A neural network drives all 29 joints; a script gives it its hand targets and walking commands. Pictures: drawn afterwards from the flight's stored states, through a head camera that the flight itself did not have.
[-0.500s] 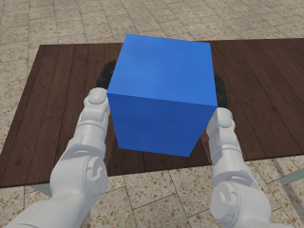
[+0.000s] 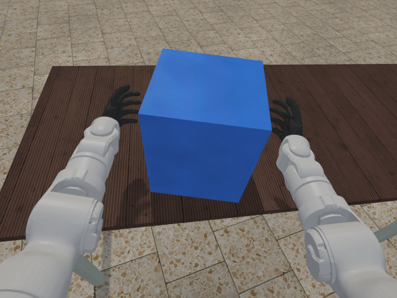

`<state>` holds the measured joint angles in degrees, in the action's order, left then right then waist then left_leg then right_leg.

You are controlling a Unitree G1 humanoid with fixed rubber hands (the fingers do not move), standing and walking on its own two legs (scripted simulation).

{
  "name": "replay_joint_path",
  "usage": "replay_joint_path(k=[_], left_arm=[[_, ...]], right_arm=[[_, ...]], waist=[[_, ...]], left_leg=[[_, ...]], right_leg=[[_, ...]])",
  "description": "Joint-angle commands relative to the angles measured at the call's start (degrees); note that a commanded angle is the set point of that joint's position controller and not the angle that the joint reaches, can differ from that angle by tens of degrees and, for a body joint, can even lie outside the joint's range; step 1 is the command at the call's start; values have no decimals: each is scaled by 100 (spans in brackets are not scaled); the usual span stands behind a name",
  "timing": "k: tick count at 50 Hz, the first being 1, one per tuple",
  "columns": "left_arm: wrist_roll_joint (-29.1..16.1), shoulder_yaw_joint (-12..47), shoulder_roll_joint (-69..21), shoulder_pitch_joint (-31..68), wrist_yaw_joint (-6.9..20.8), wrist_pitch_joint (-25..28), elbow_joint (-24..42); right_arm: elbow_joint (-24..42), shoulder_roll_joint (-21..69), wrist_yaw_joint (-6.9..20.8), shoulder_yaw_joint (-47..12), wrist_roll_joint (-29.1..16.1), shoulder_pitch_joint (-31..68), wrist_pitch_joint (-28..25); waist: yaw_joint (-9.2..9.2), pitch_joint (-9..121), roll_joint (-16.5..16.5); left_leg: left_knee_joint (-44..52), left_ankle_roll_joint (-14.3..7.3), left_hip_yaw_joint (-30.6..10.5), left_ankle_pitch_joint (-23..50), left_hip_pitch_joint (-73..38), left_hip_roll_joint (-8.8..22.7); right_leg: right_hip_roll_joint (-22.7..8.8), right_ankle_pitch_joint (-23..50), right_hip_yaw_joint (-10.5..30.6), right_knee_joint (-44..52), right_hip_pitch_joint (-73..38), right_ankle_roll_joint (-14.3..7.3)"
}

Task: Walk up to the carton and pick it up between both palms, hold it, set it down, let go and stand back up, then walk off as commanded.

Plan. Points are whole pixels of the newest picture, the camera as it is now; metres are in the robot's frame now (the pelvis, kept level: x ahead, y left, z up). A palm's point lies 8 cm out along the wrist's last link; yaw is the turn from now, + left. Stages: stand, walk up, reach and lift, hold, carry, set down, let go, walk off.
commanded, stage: set down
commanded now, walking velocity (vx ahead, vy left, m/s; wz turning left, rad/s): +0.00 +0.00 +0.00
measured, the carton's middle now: (203, 130) +0.45 -0.02 +0.08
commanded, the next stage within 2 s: none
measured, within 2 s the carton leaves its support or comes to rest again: neither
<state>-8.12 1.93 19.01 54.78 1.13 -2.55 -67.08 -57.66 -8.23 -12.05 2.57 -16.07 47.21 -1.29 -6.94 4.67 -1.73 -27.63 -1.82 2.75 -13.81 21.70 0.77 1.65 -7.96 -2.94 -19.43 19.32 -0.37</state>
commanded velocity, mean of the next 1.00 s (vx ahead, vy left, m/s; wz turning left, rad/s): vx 0.00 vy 0.00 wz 0.00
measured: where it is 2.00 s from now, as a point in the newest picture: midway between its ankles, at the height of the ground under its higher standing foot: outside the picture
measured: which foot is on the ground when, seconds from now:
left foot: down 0.00-1.00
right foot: down 0.00-1.00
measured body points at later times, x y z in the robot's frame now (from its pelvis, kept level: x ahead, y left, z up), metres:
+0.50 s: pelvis -0.02 -0.02 +0.00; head -0.01 +0.00 +0.45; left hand +0.41 +0.18 +0.10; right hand +0.34 -0.20 +0.09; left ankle -0.01 +0.08 -0.74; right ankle +0.01 -0.12 -0.74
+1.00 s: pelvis +0.00 -0.01 +0.01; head +0.00 +0.01 +0.45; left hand +0.32 +0.22 +0.09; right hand +0.27 -0.20 +0.09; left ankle -0.01 +0.08 -0.74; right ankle +0.01 -0.12 -0.74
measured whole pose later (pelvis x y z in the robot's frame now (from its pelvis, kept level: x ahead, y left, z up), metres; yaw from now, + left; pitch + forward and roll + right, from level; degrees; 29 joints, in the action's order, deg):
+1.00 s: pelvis +0.00 -0.01 +0.01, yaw -1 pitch -4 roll -1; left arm -12.8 -6.3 21.1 7.2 6.1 -24.3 -2.3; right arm 7.9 -5.7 -14.2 0.0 -15.4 -3.1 18.6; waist -1.3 -3.5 -1.4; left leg -21.8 -1.8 3.7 -12.9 5.1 0.2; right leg 1.7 -8.9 -0.5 -17.9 5.1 -0.8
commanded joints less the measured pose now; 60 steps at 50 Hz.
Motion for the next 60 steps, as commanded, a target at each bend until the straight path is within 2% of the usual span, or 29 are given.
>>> replay_joint_path(k=[1,2,5,10,12,13,14,15,17,20,24,27,28,29,30,34,35,36,38,40,41,42,44,47,49,50,51,53,60], left_arm=[[-5,-206,573,1615,87,189,1385],[-68,-127,627,2075,84,248,1527],[-208,-208,911,2439,2,276,1931],[-819,143,1146,3145,7,553,690],[-701,-42,966,1309,91,462,1932],[-580,-186,1186,1868,122,389,1502],[-639,-48,1401,2928,146,402,1040],[-447,-273,1067,1168,144,162,2151],[-334,-432,1225,920,192,-75,2419],[-423,-458,1217,1258,296,-277,2038],[-276,-691,1145,-83,305,-508,3948],[-367,-839,1323,262,393,-669,3534],[-214,-1022,1088,-1120,382,-863,4755],[-414,-947,1300,891,401,-869,3164],[-346,-945,1086,-617,325,-973,4783],[-353,-929,1176,-1279,404,-1062,5308],[-362,-1003,1360,-332,439,-1047,4381],[-480,-918,1156,-1396,379,-1103,5931],[-632,-729,1034,-1537,341,-1221,6262],[-471,-1105,1303,-1849,389,-1360,6207],[-538,-997,1172,-1949,457,-1408,6132],[-433,-1291,1138,-3379,448,-1565,7452],[-381,-1257,1222,-2425,467,-1731,6345],[-463,-1085,908,-3954,498,-1978,8001],[-540,-1169,1039,-3479,532,-2006,7495],[-458,-1120,928,-4249,520,-2039,8355],[-550,-1183,1179,-3000,539,-1982,7764],[-468,-1312,978,-4662,463,-1992,8588],[-731,-1174,1167,-5199,475,-1914,8923]], right_arm=[[1413,-552,30,-291,-134,1117,-77],[1481,-780,-21,48,-21,1567,-41],[1971,-708,7,215,0,1881,168],[2262,-375,42,284,287,2478,494],[3275,-264,-108,-195,127,940,362],[2902,-344,-127,-131,34,1210,481],[2401,-485,-190,370,290,2129,668],[3239,-288,-170,-132,50,533,573],[3635,-444,-273,-173,51,537,602],[3579,-348,-321,-89,66,875,817],[4954,-157,-438,-91,35,-697,752],[4479,-121,-450,18,289,-543,1040],[5212,-147,-417,-282,-45,-1675,979],[4290,-177,-400,-5,322,210,1237],[5379,8,-356,-175,-118,-1165,1140],[5746,34,-348,-22,96,-2052,1265],[5297,-152,-346,208,238,-1297,1388],[6316,41,-349,25,11,-2084,1294],[6665,-158,-363,124,227,-2103,1357],[6596,10,-253,-105,6,-2465,1465],[6462,-3,-280,-67,181,-2688,1543],[7526,-67,-265,-246,-167,-3963,1482],[6772,-296,-200,-13,97,-3071,1628],[8129,-247,-246,-77,64,-4200,1612],[7685,-219,-205,141,216,-4220,1823],[8218,-306,-230,30,173,-4875,1793],[7821,-227,-203,137,300,-3841,1909],[8606,-50,-156,-103,232,-5193,1917],[9298,40,-128,23,302,-5589,2089]], waist=[[109,3130,751],[-133,3070,941],[-68,2659,789],[25,2750,481],[138,3517,415],[203,3415,403],[-151,2821,596],[122,2964,374],[372,2712,318],[215,1896,141],[259,2425,294],[156,1640,267],[316,1993,353],[195,1268,485],[418,1666,584],[204,1634,768],[239,1272,699],[432,1963,734],[293,2006,687],[601,1488,905],[356,1423,663],[645,1894,504],[513,1084,625],[498,1260,490],[361,655,213],[362,845,354],[488,502,588],[806,513,585],[838,1,512]], left_leg=[[-50,580,-167,2808,-1923,-23],[-3,644,-137,2469,-1921,-7],[239,493,-139,1533,-1518,-27],[447,98,-64,-243,-137,-120],[349,176,-80,1094,-1079,-50],[313,143,-124,999,-1032,-77],[450,223,-145,179,-684,-64],[473,214,-133,1162,-1275,-40],[546,252,-112,1217,-1311,-53],[603,238,-50,763,-1009,-115],[566,223,-39,1661,-1582,-93],[692,181,-41,943,-1311,-103],[700,260,-84,1863,-1871,-91],[713,183,-10,469,-949,-89],[776,247,-62,1414,-1764,-51],[616,362,-46,1699,-1799,-53],[780,249,-18,457,-1194,-50],[722,262,-41,1475,-1910,-21],[521,381,-106,1924,-1872,31],[604,393,17,1934,-1868,-19],[578,355,-24,1899,-1740,-32],[583,366,-102,2901,-2360,1],[576,437,-70,2237,-1782,-36],[634,453,-66,2730,-2266,8],[839,355,-115,1865,-1918,63],[845,392,-105,2337,-2219,69],[850,374,-27,1473,-1610,3],[962,336,-38,1813,-1895,45],[1274,261,-152,627,-1189,189]], right_leg=[[82,1942,94,-110,-1166,-30],[89,1738,-18,-168,-881,-23],[86,848,64,-66,-729,-11],[-175,-651,207,-273,-713,-5],[-129,850,261,-309,-1599,-13],[-169,669,367,-274,-1422,-2],[-173,-186,221,-256,-815,14],[-105,845,341,-153,-1714,-59],[-60,900,355,-102,-1883,-5],[-105,280,354,27,-1614,10],[-35,1546,417,-52,-2223,0],[-83,898,431,39,-1894,57],[4,1697,435,58,-2449,-28],[-126,206,476,34,-1500,-11],[-5,1218,419,26,-1995,-25],[3,1477,443,-9,-2209,-76],[-83,210,497,86,-1637,-50],[-46,1225,466,60,-2125,-51],[100,1438,359,-195,-2134,-104],[-42,1255,486,-82,-1890,-115],[-6,1381,449,-106,-2112,-64],[40,2335,399,-72,-2614,-88],[44,1189,455,-45,-1935,-89],[64,1815,410,103,-2413,-115],[-18,1116,356,177,-1973,-100],[16,1626,366,167,-2317,-85],[-101,491,498,206,-1787,-85],[-105,1133,497,192,-2128,-120],[-208,165,490,253,-2192,-206]])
